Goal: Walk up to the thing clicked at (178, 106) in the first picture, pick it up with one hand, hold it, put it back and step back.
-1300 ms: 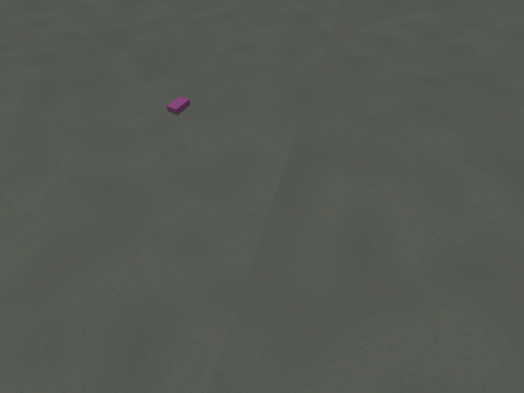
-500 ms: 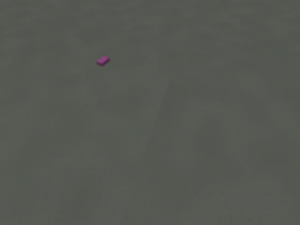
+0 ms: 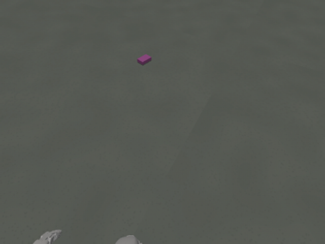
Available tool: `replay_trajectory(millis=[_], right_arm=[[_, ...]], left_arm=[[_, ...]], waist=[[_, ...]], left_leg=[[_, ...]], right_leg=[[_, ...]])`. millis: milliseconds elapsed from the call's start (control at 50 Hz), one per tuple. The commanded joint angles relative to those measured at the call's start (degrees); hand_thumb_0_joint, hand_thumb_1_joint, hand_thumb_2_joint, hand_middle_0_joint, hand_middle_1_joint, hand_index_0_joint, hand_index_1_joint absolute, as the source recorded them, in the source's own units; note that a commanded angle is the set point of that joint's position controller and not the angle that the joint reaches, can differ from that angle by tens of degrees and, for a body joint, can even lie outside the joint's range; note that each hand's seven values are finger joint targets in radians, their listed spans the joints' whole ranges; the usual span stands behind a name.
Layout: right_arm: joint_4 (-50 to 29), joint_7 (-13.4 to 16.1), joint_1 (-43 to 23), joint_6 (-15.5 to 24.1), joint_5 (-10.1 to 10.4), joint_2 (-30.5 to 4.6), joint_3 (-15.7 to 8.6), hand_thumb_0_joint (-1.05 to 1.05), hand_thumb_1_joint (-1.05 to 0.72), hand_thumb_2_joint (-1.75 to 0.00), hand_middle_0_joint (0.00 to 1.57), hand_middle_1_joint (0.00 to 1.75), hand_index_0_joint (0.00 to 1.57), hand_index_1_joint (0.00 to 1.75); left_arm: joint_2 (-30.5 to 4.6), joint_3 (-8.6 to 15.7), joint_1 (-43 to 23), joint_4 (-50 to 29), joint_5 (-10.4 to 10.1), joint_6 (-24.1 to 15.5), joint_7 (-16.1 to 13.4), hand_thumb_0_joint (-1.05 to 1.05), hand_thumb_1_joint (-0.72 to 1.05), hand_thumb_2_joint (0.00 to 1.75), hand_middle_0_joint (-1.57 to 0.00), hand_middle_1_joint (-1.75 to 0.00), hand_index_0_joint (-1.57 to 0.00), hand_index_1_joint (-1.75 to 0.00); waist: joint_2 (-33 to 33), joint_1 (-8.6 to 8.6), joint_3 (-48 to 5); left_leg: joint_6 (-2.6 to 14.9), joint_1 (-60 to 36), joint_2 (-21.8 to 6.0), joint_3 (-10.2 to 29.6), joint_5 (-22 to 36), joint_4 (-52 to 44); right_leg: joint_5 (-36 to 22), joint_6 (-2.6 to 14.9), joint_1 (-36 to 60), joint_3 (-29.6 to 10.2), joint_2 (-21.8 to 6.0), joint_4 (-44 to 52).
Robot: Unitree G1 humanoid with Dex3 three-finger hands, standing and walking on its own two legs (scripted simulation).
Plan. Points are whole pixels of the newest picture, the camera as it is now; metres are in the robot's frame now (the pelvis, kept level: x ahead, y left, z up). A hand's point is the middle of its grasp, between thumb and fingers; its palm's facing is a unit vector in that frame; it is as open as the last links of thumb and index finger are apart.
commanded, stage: walk up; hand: left
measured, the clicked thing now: (144, 59) +1.97 +0.23 -0.77
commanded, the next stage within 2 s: none
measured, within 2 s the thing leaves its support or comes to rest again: neither
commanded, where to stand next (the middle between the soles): +1.85 -0.22 m, yaw +44 degrees
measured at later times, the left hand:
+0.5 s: hand (60, 199) +0.26 +0.33 -0.15, palm faces +0.18 -0.95 -0.26, open 7.4 cm
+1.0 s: hand (99, 157) +0.42 +0.25 -0.17, palm faces +0.44 -0.83 -0.33, open 7.4 cm
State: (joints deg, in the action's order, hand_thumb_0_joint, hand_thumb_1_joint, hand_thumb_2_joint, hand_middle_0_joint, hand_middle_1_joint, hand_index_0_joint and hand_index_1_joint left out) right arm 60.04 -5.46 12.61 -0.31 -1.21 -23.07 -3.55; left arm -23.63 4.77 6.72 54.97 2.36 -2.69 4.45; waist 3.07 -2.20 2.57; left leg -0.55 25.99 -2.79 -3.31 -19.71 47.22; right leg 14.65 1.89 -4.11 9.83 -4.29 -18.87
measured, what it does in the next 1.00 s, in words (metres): walks ahead, turning left: left foot, then right foot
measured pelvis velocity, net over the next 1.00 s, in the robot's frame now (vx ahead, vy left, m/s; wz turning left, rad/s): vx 0.54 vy -0.01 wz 0.46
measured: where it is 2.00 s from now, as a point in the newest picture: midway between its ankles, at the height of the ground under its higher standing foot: (170, 126)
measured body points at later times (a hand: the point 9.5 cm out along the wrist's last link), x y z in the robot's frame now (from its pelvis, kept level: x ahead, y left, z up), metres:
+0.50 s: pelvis +0.22 +0.04 -0.01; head +0.22 +0.07 +0.44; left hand +0.25 +0.38 -0.13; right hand +0.31 -0.27 -0.11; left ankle +0.13 +0.17 -0.75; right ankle +0.37 -0.11 -0.69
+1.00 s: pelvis +0.54 -0.01 -0.03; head +0.56 +0.03 +0.42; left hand +0.40 +0.29 -0.15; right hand +0.82 -0.22 -0.11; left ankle +0.65 +0.14 -0.73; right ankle +0.46 -0.11 -0.75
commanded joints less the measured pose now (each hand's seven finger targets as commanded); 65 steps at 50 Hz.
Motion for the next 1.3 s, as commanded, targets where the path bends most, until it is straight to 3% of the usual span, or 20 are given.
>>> replay_trajectory(millis=[0,120,160,180,300,520,560,600,620,640,660,740,780,900,1000,1020,1040,1060,1140,1280], right_arm=[[-8.8,-1.4,-2.2,2.4,-0.4,-14.8,-4.7,0.00,-0.90,-0.90,0.20,0.30,0.20,0.30],[-3.6,1.7,16.7,3.1,-0.3,-17.7,-8.2,0.00,-0.90,-0.90,0.20,0.30,0.20,0.30],[-6.4,3.1,14.3,3.5,0.5,-26.1,-8.4,0.00,-0.90,-0.90,0.20,0.30,0.20,0.30],[-9.3,3.2,5.5,3.9,2.7,-26.9,-7.4,0.00,-0.90,-0.90,0.20,0.30,0.20,0.30],[-11.1,4.6,-0.3,7.7,1.5,-20.4,-4.5,0.00,-0.90,-0.90,0.20,0.30,0.20,0.30],[-11.3,5.7,9.0,8.4,0.6,-18.9,-4.9,0.00,-0.90,-0.90,0.20,0.30,0.20,0.30],[-12.1,6.1,7.1,8.0,-0.1,-19.0,-4.8,0.00,-0.90,-0.90,0.20,0.30,0.20,0.30],[-13.4,6.6,3.9,7.4,-0.3,-17.1,-4.3,0.00,-0.90,-0.90,0.20,0.30,0.20,0.30],[-13.6,6.7,5.9,7.5,-0.3,-12.5,-2.6,0.00,-0.90,-0.90,0.20,0.30,0.20,0.30],[-15.9,6.7,6.8,7.9,0.5,-7.2,-0.4,0.00,-0.90,-0.90,0.20,0.30,0.20,0.30],[-15.0,7.4,7.2,7.5,0.3,-12.9,-1.5,0.00,-0.90,-0.90,0.20,0.30,0.20,0.30],[-10.1,5.5,5.5,7.2,2.5,-13.5,-1.7,0.00,-0.90,-0.90,0.20,0.30,0.20,0.30],[-10.5,4.8,6.1,6.4,1.7,-12.2,-1.5,0.00,-0.90,-0.90,0.20,0.30,0.20,0.30],[-15.5,3.9,-2.8,5.4,2.1,-10.6,-1.7,0.00,-0.90,-0.90,0.20,0.30,0.20,0.30],[-11.8,6.3,14.5,5.3,0.5,-14.7,-4.8,0.00,-0.90,-0.90,0.20,0.30,0.20,0.30],[-11.7,7.0,19.3,5.5,-0.5,-17.4,-5.8,0.00,-0.90,-0.90,0.20,0.30,0.20,0.30],[-13.0,8.0,21.5,5.6,-0.9,-22.3,-7.2,0.00,-0.90,-0.90,0.20,0.30,0.20,0.30],[-15.0,8.4,18.8,5.8,1.4,-23.5,-7.7,0.00,-0.90,-0.90,0.20,0.30,0.20,0.30],[-15.9,9.1,8.6,7.2,3.2,-17.0,-4.0,0.00,-0.90,-0.90,0.20,0.30,0.20,0.30],[-15.0,7.2,5.4,9.7,1.5,-19.1,-4.6,0.00,-0.90,-0.90,0.20,0.30,0.20,0.30]], left_arm=[[-17.7,5.4,-10.4,-5.9,0.8,-0.9,0.4,0.00,0.90,0.90,-0.20,-0.30,-0.20,-0.30],[-11.5,3.7,-11.2,-6.5,1.5,1.2,1.5,0.00,0.90,0.90,-0.20,-0.30,-0.20,-0.30],[-7.7,1.2,-12.3,-9.0,0.8,1.6,2.6,0.00,0.90,0.90,-0.20,-0.30,-0.20,-0.30],[-12.2,1.7,-11.0,-10.5,1.2,1.3,2.7,0.00,0.90,0.90,-0.20,-0.30,-0.20,-0.30],[-16.3,3.4,-2.5,-3.4,-1.3,2.2,3.4,0.00,0.90,0.90,-0.20,-0.30,-0.20,-0.30],[-10.7,3.0,-13.9,-11.0,-0.2,1.2,4.1,0.00,0.90,0.90,-0.20,-0.30,-0.20,-0.30],[-10.8,3.5,-10.1,-9.9,-0.4,0.7,3.6,0.00,0.90,0.90,-0.20,-0.30,-0.20,-0.30],[-12.9,5.2,4.4,-5.2,-0.3,0.0,2.5,0.00,0.90,0.90,-0.20,-0.30,-0.20,-0.30],[-18.0,7.3,14.4,-2.6,0.5,-0.8,1.4,0.00,0.90,0.90,-0.20,-0.30,-0.20,-0.30],[-23.7,8.2,17.8,-1.7,0.6,-1.3,0.7,0.00,0.90,0.90,-0.20,-0.30,-0.20,-0.30],[-25.0,7.6,11.4,-3.1,0.0,-1.2,0.3,0.00,0.90,0.90,-0.20,-0.30,-0.20,-0.30],[-14.5,4.6,2.9,-6.2,-0.9,-1.8,-0.8,0.00,0.90,0.90,-0.20,-0.30,-0.20,-0.30],[-12.7,3.8,5.0,-5.8,-1.1,-2.0,-0.8,0.00,0.90,0.90,-0.20,-0.30,-0.20,-0.30],[-13.2,3.2,5.5,-10.3,-0.2,-0.8,0.6,0.00,0.90,0.90,-0.20,-0.30,-0.20,-0.30],[-12.5,2.6,8.2,-12.8,-0.8,0.8,-0.4,0.00,0.90,0.90,-0.20,-0.30,-0.20,-0.30],[-10.2,1.9,11.4,-13.1,-1.1,1.0,-0.7,0.00,0.90,0.90,-0.20,-0.30,-0.20,-0.30],[-7.6,1.5,14.4,-13.7,-1.1,1.2,-0.6,0.00,0.90,0.90,-0.20,-0.30,-0.20,-0.30],[-16.0,3.2,14.9,-13.7,-1.6,2.2,-1.0,0.00,0.90,0.90,-0.20,-0.30,-0.20,-0.30],[-14.5,3.0,7.4,-12.9,-1.2,1.3,-0.4,0.00,0.90,0.90,-0.20,-0.30,-0.20,-0.30],[-11.4,3.1,5.5,-13.8,-0.4,3.4,3.1,0.00,0.90,0.90,-0.20,-0.30,-0.20,-0.30]], waist=[[5.4,2.45,-4.5],[-10.4,10.93,-5.9],[-20.6,8.75,4.4],[-15.9,4.62,7.8],[-10.2,-1.22,1.5],[-9.5,3.82,0.2],[-11.8,1.54,-1.8],[-6.4,-6.26,-7.9],[5.9,-10.48,-12.8],[22.5,-10.68,-11.6],[20.7,-7.57,-11.5],[7.5,-1.34,-1.3],[7.4,-0.74,-0.4],[4.6,-1.97,2.3],[-5.3,5.32,-8.1],[-10.3,8.04,-11.1],[-20.3,7.17,-15.4],[-12.4,7.09,-17.7],[-0.9,2.99,-2.2],[-12.3,0.49,3.0]], left_leg=[[0.98,3.6,-4.5,-0.9,3.4,-3.9],[3.71,-36.0,1.6,-2.9,0.6,-9.9],[9.02,-22.2,-17.0,43.5,-40.8,-39.4],[15.17,-15.5,-24.8,59.2,-45.8,-50.1],[9.47,-5.9,-11.4,20.6,-19.2,-41.0],[11.21,-20.1,-9.6,13.4,2.9,-32.8],[10.57,-18.9,-10.0,12.8,14.5,-27.1],[7.48,-10.1,-7.1,9.2,19.6,-6.5],[5.26,1.1,-1.8,5.2,13.2,13.0],[3.71,19.4,7.0,1.8,-10.6,25.4],[3.95,22.7,4.7,2.1,-10.2,32.7],[5.26,12.4,-2.4,7.9,5.9,21.8],[4.08,8.9,-1.8,6.1,6.4,15.6],[1.86,-0.8,0.6,-3.9,16.3,-10.2],[6.10,-28.2,2.7,-1.9,11.4,-12.4],[9.98,-36.2,-4.1,9.8,2.6,-15.9],[14.95,-45.3,-20.7,37.6,-0.9,-19.5],[22.05,-48.6,-27.3,55.4,-4.9,-26.4],[13.66,-20.2,-17.1,23.8,22.6,-28.1],[11.46,-6.3,-8.4,7.5,2.6,-32.6]], right_leg=[[21.5,6.94,3.3,-5.7,-13.6,9.6],[24.1,4.47,-29.0,2.7,-4.2,-28.6],[18.2,1.93,-42.2,-6.2,4.0,-53.9],[14.1,0.83,-41.3,-13.3,1.1,-55.0],[-0.4,-2.80,-24.8,-13.0,-4.3,-41.6],[-3.4,-3.17,-27.1,-10.7,-3.1,-17.2],[0.5,-2.18,-20.1,-8.6,-1.7,-15.2],[0.6,-0.04,-0.4,-9.4,0.3,-10.0],[10.6,0.35,12.7,-16.6,-3.8,-8.0],[27.0,0.05,19.5,-37.6,-16.6,4.3],[27.3,5.83,19.1,-51.0,-22.0,11.1],[-6.3,0.88,0.6,-16.6,-9.1,2.7],[-22.1,1.96,-1.6,-9.3,-7.3,0.1],[-15.3,2.56,-5.0,-2.0,-5.1,3.4],[-26.8,2.58,-12.4,-1.7,-5.8,-22.0],[-16.8,0.86,-20.4,-2.1,-2.5,-37.0],[17.4,-1.06,-32.5,-3.5,5.2,-50.0],[16.9,-2.25,-40.5,-15.2,5.4,-59.9],[5.8,-1.84,-32.0,-17.3,-2.5,-57.2],[-1.7,-3.04,-26.0,-11.5,-4.5,-32.8]])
